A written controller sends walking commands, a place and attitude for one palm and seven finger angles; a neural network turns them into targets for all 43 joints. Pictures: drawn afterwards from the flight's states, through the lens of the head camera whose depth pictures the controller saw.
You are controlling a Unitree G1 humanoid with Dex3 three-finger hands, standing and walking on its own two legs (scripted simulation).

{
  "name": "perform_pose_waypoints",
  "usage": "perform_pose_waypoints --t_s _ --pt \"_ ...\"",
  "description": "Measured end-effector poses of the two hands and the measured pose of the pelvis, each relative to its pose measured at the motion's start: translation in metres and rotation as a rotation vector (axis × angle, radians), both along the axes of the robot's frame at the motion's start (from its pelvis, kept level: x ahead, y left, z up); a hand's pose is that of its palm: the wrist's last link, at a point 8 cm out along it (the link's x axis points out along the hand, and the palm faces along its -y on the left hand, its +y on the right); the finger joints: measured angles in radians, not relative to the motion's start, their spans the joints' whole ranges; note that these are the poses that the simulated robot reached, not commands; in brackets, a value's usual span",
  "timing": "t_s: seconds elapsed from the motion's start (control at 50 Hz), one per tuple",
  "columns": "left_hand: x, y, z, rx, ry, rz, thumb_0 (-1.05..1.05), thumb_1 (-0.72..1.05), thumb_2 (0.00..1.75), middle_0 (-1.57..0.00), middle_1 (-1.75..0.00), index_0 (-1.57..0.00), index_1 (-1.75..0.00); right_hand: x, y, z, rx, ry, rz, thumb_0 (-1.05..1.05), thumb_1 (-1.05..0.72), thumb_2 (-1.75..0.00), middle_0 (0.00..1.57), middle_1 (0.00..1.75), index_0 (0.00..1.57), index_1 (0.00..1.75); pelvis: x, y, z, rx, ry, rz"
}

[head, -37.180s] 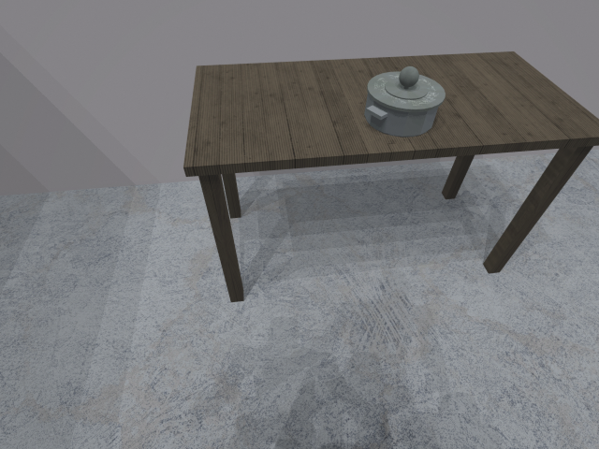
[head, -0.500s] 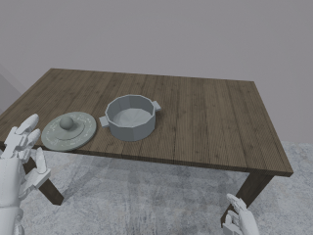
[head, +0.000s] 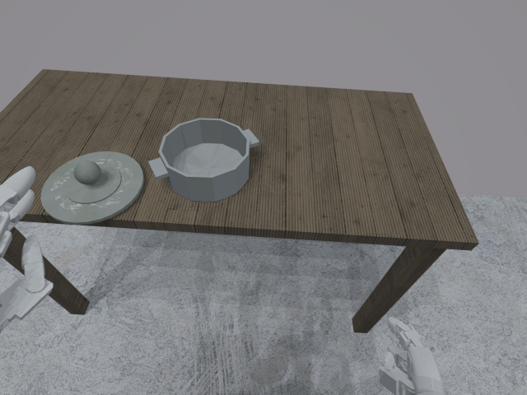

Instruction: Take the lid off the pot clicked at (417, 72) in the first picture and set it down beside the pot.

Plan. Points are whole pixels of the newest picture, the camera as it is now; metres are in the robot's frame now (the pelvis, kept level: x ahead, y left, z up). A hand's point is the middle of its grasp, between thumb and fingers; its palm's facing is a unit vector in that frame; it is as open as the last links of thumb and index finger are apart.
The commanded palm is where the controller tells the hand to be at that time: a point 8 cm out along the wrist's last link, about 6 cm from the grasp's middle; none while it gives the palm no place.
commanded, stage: step back with the hand held close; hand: left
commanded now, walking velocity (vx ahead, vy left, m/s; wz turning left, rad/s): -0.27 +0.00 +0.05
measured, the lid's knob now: (87, 172) +0.51 +0.41 -0.02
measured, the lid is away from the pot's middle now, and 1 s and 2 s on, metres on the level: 0.25 0.25 0.25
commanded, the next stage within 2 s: stop stepping back and stand still in 0.74 s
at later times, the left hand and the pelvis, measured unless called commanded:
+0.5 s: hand (15, 350) +0.13 +0.22 +0.19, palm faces +0.28 -0.84 -0.47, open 7.4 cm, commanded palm +0.06 +0.28 +0.19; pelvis -0.08 +0.00 +0.00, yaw -2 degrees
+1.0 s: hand out of the picture -0.04 +0.23 +0.17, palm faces +0.30 -0.83 -0.47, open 7.4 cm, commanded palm -0.09 +0.28 +0.19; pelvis -0.23 +0.00 -0.01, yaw -1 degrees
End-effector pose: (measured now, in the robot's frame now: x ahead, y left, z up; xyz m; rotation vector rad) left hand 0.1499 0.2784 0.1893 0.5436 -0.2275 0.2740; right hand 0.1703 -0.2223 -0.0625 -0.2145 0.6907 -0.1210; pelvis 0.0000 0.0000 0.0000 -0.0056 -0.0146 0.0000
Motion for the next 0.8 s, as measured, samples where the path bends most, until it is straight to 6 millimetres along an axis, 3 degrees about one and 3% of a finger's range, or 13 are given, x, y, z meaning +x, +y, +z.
perform_pose_waypoints --t_s 0.14,0.26,0.36,0.44,0.5,0.62,0.72,0.8 --pt "-0.021 -0.003 -0.009 -0.058 -0.026 0.028 0.01 0.89 0.90 -0.21 -0.31 -0.21 -0.30 -0.025 0.001 -0.010 0.019 0.030 0.001 0.01 -0.90 -0.90 0.21 0.30 0.20 0.30 -0.017 -0.001 -0.003 -0.024 0.009 0.022" --pt "-0.031 0.010 -0.026 -0.103 -0.023 0.013 0.01 0.89 0.90 -0.21 -0.31 -0.21 -0.30 -0.051 -0.002 -0.006 -0.063 0.062 -0.034 0.01 -0.90 -0.90 0.21 0.30 0.20 0.30 -0.034 0.010 -0.006 -0.022 0.020 0.033" --pt "-0.040 0.014 -0.008 -0.044 -0.034 -0.004 0.02 0.89 0.90 -0.21 -0.31 -0.21 -0.30 -0.064 0.006 0.002 -0.051 0.026 -0.028 0.02 -0.90 -0.90 0.20 0.30 0.20 0.30 -0.049 0.012 0.000 -0.027 0.036 0.004" --pt "-0.051 0.002 0.012 -0.003 -0.077 -0.047 0.02 0.89 0.90 -0.21 -0.31 -0.21 -0.30 -0.073 0.012 0.002 -0.004 0.000 -0.008 0.01 -0.90 -0.90 0.20 0.30 0.20 0.30 -0.064 0.009 0.003 -0.028 0.049 -0.024" --pt "-0.059 -0.011 0.014 0.011 -0.067 -0.081 0.01 0.89 0.90 -0.21 -0.31 -0.20 -0.30 -0.082 0.011 -0.002 0.028 -0.014 -0.001 0.01 -0.90 -0.90 0.21 0.30 0.20 0.30 -0.081 0.004 0.003 -0.033 0.045 -0.039" --pt "-0.096 -0.022 0.002 -0.011 -0.002 -0.108 0.01 0.89 0.90 -0.21 -0.31 -0.21 -0.30 -0.115 -0.007 -0.002 0.042 -0.004 -0.060 0.01 -0.90 -0.90 0.21 0.30 0.20 0.30 -0.112 -0.003 0.003 -0.031 0.030 -0.026" --pt "-0.132 -0.007 -0.014 -0.088 0.005 -0.040 0.01 0.89 0.90 -0.21 -0.31 -0.21 -0.30 -0.149 -0.021 0.008 -0.041 0.017 -0.097 0.01 -0.90 -0.90 0.21 0.30 0.20 0.30 -0.133 0.002 0.003 0.000 0.041 -0.012" --pt "-0.155 0.009 -0.022 -0.113 -0.051 -0.013 0.01 0.89 0.90 -0.21 -0.31 -0.21 -0.30 -0.171 -0.019 0.006 -0.114 0.012 -0.072 0.01 -0.90 -0.90 0.20 0.30 0.20 0.30 -0.163 0.011 -0.007 -0.014 0.035 0.027"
